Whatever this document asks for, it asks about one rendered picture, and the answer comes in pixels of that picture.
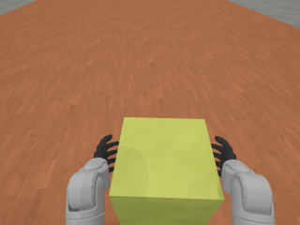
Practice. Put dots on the left robot hand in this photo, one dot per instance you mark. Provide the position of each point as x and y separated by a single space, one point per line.
102 152

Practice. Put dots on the right robot hand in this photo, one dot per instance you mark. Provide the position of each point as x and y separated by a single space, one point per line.
226 153

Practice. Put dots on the left robot forearm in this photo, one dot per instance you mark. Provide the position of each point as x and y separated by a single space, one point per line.
85 197

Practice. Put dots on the right robot forearm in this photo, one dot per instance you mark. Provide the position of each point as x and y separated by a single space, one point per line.
251 194

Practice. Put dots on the carton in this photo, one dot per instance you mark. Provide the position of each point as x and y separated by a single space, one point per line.
165 173

